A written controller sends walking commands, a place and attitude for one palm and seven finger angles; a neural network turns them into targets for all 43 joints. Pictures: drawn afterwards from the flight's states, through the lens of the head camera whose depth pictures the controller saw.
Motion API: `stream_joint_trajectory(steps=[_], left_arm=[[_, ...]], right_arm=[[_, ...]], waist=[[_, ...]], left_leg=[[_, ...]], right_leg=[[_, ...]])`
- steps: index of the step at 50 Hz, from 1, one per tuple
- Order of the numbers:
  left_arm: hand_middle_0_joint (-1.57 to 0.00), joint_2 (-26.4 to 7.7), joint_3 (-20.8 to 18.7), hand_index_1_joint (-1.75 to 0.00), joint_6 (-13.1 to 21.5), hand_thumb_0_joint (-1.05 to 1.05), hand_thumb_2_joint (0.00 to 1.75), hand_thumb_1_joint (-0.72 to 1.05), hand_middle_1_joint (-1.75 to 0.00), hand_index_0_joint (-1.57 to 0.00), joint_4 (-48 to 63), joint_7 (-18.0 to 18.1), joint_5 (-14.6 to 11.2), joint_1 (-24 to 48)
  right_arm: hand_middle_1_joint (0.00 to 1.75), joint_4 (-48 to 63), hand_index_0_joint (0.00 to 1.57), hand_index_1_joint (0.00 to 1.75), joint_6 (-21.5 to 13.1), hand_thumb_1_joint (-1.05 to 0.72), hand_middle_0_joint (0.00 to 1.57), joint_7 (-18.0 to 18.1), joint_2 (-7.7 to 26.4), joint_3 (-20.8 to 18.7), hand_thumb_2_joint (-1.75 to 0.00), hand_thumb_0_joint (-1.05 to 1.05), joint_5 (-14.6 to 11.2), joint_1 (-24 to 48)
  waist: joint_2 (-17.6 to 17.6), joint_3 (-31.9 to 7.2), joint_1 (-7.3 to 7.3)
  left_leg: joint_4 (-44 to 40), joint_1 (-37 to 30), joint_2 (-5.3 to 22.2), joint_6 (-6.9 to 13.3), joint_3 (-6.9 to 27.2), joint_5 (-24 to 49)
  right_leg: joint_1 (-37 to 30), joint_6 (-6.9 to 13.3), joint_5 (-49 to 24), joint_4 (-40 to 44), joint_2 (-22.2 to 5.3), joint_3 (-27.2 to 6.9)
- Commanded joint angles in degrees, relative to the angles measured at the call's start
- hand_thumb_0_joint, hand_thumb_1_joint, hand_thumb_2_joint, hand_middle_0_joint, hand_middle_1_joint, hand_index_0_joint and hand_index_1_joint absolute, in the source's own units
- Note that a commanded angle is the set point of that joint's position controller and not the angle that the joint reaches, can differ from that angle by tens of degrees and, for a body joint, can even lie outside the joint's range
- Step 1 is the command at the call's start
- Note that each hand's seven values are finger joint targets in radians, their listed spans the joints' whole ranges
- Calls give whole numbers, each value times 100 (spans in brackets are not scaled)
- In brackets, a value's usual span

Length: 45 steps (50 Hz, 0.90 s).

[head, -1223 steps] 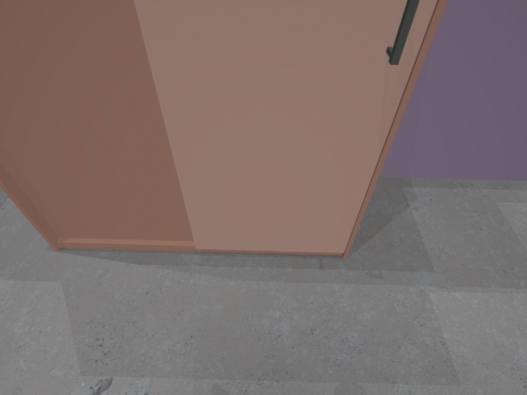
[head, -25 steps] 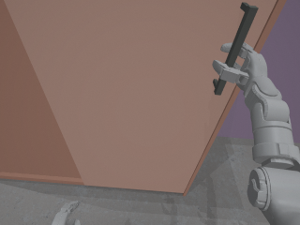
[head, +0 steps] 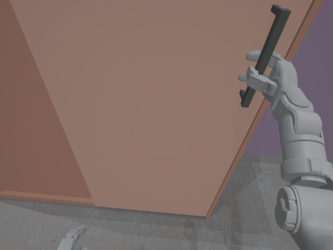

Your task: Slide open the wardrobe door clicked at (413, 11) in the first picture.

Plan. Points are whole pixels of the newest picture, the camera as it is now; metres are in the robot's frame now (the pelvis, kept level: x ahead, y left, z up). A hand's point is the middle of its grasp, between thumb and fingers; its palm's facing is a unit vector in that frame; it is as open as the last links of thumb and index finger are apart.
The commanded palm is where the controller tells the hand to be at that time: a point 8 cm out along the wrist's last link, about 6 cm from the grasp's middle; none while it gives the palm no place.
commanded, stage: grip the handle and tug to test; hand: right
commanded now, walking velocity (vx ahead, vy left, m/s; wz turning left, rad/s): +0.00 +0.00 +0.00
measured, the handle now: (258, 61) +0.49 -0.16 +0.27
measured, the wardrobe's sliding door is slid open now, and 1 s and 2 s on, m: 0.00 0.00 0.01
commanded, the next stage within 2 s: tug the door sideways, standing still in 0.34 s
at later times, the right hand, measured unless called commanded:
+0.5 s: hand (252, 81) +0.42 -0.14 +0.25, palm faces -0.03 +1.00 +0.00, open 5.8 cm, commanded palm +0.40 -0.19 +0.25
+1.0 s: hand (249, 83) +0.43 -0.14 +0.24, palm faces +0.09 +0.98 -0.15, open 5.9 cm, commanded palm +0.41 -0.15 +0.25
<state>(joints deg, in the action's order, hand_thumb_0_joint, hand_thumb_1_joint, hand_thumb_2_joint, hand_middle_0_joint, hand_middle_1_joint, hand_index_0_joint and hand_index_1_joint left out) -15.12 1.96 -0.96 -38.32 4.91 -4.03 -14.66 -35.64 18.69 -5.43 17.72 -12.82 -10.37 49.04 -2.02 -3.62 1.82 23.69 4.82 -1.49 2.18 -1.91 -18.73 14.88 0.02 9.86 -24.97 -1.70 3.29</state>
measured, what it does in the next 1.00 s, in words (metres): stands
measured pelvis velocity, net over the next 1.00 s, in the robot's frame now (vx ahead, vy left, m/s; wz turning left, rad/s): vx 0.04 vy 0.00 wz -0.05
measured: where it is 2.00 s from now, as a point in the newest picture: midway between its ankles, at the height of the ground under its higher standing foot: outside the picture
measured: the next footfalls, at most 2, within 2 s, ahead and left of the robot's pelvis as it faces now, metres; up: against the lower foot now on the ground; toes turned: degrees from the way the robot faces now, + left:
left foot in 1.26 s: +0.15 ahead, +0.14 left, +0.00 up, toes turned +4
right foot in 1.50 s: +0.07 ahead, -0.06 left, +0.00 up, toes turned -9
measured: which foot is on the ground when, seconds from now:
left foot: down 0.00-1.00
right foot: down 0.00-1.00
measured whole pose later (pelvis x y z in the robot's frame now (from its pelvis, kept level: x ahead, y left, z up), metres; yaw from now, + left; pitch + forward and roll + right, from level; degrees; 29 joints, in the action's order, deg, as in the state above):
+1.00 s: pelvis +0.04 +0.00 +0.00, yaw -3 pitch +1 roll +0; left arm -12.5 2.8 -1.5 -36.1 2.4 -2.3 -4.9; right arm -10.2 17.6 1.7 12.2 -2.7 -7.3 37.7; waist -4.1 -1.2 -4.4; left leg 32.3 6.6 -1.6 -1.3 -1.2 -20.1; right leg 14.5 -0.1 14.4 -27.9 -0.8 0.0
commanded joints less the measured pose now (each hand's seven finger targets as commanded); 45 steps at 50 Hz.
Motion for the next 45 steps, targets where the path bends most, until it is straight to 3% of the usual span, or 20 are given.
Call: stream_joint_trajectory(steps=[1, 2, 3, 5, 12, 13, 14, 22, 25, 27, 28, 33, 37, 44, 45], left_arm=[[-20, -725, -266, -30, 262, 0, 90, 90, -30, -20, 909, 33, -11, 569], [-20, -743, -275, -30, 248, 0, 90, 90, -30, -20, 956, 27, -12, 581], [-20, -728, -256, -30, 235, 0, 90, 90, -30, -20, 1001, 20, -21, 679], [-20, -679, -252, -30, 240, 0, 90, 90, -30, -20, 1107, -7, -36, 778], [-20, -721, -247, -30, 150, 0, 90, 90, -30, -20, 1290, -38, -59, 987], [-20, -710, -219, -30, 121, 0, 90, 90, -30, -20, 1342, -45, -70, 1075], [-20, -674, -213, -30, 111, 0, 90, 90, -30, -20, 1380, -54, -70, 1147], [-20, -658, -209, -30, 28, 0, 90, 90, -30, -20, 1483, -119, -94, 1366], [-20, -600, -195, -30, 96, 0, 90, 90, -30, -20, 1326, -118, -91, 1387], [-20, -610, -231, -30, 158, 0, 90, 90, -30, -20, 1207, -112, -72, 1330], [-20, -599, -241, -30, 179, 0, 90, 90, -30, -20, 1135, -105, -63, 1315], [-20, -529, -230, -30, 188, 0, 90, 90, -30, -20, 1045, -123, 3, 1341], [-20, -503, -212, -30, 210, 0, 90, 90, -30, -20, 1009, -127, 54, 1403], [-20, -348, -144, -30, 280, 0, 90, 90, -30, -20, 980, -219, 103, 1522], [-20, -345, -133, -30, 285, 0, 90, 90, -30, -20, 906, -222, 108, 1499]], right_arm=[[140, 1433, 45, 140, -422, -90, 45, 44, 1663, -679, -90, 0, -74, 2526], [140, 1484, 45, 140, -442, -90, 45, 34, 1793, -826, -90, 0, -111, 2198], [140, 1784, 45, 140, -467, -90, 45, 13, 1847, -830, -90, 0, -98, 2278], [140, 2126, 45, 140, -458, -90, 45, -20, 1625, -725, -90, 0, -109, 1979], [140, 2914, 45, 140, -135, -90, 45, -82, 1904, -1130, -90, 0, -241, 818], [140, 3207, 45, 140, -84, -90, 45, -94, 2013, -1226, -90, 0, -229, 698], [140, 3434, 45, 140, -16, -90, 45, -111, 1797, -1082, -90, 0, -229, 607], [140, 4375, 45, 140, 480, -90, 45, -119, 1799, -1306, -90, 0, -389, -269], [140, 4467, 45, 140, 659, -90, 45, -59, 926, -435, -90, 0, -376, 708], [140, 4425, 45, 140, 740, -90, 45, 50, 562, -81, -90, 0, -384, 1189], [140, 4503, 45, 140, 756, -90, 45, 119, 486, 48, -90, 0, -317, 1572], [140, 4588, 45, 140, 802, -90, 45, 283, -83, 613, -90, 0, -153, 1820], [140, 4471, 45, 140, 687, -90, 45, 224, -466, 1001, -90, 0, -190, 1899], [140, 4353, 45, 140, 554, -90, 45, 155, -1043, 1592, -90, 0, -136, 2403], [140, 4285, 45, 140, 540, -90, 45, 162, -1064, 1635, -90, 0, -133, 2776]], waist=[[490, -1557, -210], [622, -1651, -274], [458, -1695, -296], [355, -1731, -332], [628, -1744, -477], [448, -1809, -541], [364, -1871, -527], [474, -1912, -605], [288, -1740, -350], [355, -1666, -219], [122, -1753, -166], [-57, -1994, -127], [501, -1857, -64], [126, -1866, -23], [114, -1848, 38]], left_leg=[[-321, 314, 96, -184, 155, 2834], [-314, 112, 116, -218, 159, 3025], [-283, 45, 139, -206, 177, 3122], [-245, 41, 116, -194, 155, 3204], [-190, -272, 164, -311, 157, 3903], [-125, -358, 180, -287, 175, 4073], [-82, -367, 173, -281, 155, 4173], [49, -473, 183, -379, 136, 5034], [47, -38, 122, -323, 70, 4734], [4, 167, 85, -336, 63, 4592], [40, 252, 66, -280, 49, 4464], [144, 285, 52, -207, 11, 4383], [98, 299, 68, -237, -13, 4295], [169, 535, 70, -135, -35, 3992], [150, 601, 64, -127, -45, 3884]], right_leg=[[-1374, 372, -1392, -58, 165, -178], [-1353, 382, -1468, -51, 167, -155], [-1354, 380, -1511, -27, 173, -145], [-1455, 371, -1617, -48, 171, -119], [-1389, 365, -1841, -52, 155, -64], [-1373, 364, -1962, -50, 166, -60], [-1443, 353, -2072, -65, 176, -39], [-1537, 334, -2511, -201, 190, 14], [-1731, 355, -2607, -294, 202, -38], [-1900, 371, -2669, -361, 184, -49], [-2006, 377, -2786, -378, 179, -86], [-2273, 378, -3109, -445, 214, -187], [-2246, 400, -2900, -403, 212, -274], [-2446, 371, -3034, -469, 227, -428], [-2446, 351, -2936, -464, 227, -441]])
